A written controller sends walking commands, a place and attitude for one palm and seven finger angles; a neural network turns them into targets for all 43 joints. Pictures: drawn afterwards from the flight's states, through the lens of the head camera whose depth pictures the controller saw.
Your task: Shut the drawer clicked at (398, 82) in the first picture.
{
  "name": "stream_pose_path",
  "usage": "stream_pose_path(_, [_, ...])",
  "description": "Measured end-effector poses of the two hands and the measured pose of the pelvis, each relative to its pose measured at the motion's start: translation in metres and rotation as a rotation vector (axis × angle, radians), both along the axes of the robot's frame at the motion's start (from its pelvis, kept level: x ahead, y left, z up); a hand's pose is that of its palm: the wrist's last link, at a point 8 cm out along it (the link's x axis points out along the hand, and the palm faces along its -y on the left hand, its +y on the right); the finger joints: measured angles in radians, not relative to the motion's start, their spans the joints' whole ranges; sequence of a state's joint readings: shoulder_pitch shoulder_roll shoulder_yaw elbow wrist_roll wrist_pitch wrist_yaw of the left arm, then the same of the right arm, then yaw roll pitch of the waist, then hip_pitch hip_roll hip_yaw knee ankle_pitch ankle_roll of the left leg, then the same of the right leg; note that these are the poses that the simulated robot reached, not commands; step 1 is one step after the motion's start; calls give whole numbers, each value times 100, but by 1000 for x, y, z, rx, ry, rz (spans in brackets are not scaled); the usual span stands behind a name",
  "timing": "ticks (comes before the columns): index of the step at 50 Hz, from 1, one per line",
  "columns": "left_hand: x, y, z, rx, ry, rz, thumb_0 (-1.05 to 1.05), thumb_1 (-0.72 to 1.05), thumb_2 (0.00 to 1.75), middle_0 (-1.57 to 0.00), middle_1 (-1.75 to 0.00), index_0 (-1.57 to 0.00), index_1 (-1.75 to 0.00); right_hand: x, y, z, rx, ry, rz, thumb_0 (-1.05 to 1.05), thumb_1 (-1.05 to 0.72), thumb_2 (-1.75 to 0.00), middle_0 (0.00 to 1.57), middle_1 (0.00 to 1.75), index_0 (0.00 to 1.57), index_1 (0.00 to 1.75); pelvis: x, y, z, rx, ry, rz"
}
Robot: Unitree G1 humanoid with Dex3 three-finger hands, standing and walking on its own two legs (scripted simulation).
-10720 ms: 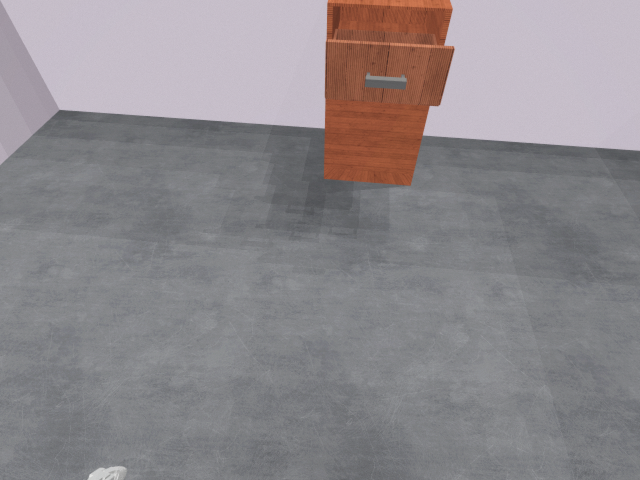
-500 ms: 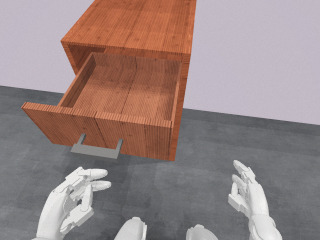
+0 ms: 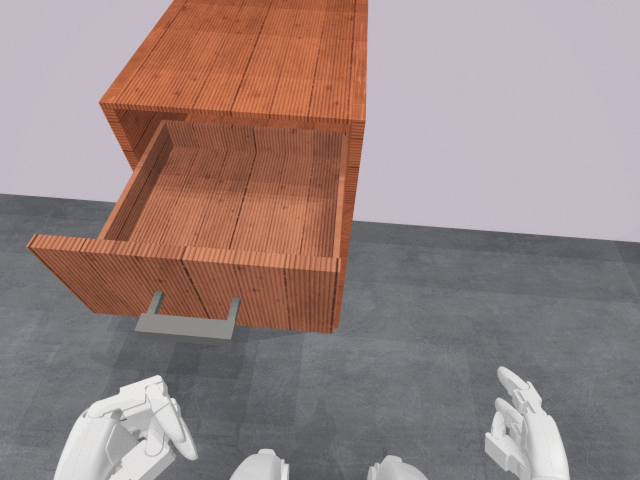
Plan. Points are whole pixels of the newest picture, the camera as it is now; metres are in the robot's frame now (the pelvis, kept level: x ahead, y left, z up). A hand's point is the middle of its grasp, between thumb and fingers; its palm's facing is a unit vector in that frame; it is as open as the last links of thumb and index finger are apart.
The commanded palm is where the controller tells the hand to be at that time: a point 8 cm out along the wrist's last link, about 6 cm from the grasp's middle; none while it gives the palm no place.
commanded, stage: raise the hand and make a fist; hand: left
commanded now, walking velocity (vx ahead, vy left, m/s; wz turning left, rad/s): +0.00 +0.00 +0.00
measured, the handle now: (192, 315) +0.32 +0.20 -0.01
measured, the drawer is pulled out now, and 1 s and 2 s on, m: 0.28 0.28 0.28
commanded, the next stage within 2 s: bring the fist close to the handle in 0.82 s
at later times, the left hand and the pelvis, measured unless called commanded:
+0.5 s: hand (151, 465) +0.14 +0.16 +0.09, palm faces +0.01 -1.00 -0.01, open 3.2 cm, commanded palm +0.08 +0.21 +0.09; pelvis +0.01 +0.02 +0.00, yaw +0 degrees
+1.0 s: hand (152, 478) +0.13 +0.16 +0.09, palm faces +0.02 -1.00 -0.03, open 3.3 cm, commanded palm +0.08 +0.21 +0.08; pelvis +0.00 +0.02 +0.00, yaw +0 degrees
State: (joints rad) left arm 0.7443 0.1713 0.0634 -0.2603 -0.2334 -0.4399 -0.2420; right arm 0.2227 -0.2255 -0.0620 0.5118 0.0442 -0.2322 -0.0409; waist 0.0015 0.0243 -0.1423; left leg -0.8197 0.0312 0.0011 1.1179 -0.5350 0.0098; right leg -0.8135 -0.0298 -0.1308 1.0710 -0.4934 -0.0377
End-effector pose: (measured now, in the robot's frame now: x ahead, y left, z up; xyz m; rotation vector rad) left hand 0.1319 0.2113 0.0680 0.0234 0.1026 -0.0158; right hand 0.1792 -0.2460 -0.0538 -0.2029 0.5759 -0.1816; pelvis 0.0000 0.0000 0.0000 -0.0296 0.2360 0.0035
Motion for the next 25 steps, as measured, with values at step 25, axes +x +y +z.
stream_pose_path(25, [-17,0,30,-10,11,26,1,90,90,-140,-160,-140,-159,30,65,15,84,-53,126,1,-91,-90,21,30,20,30,9,23,3,-21,-17,5])
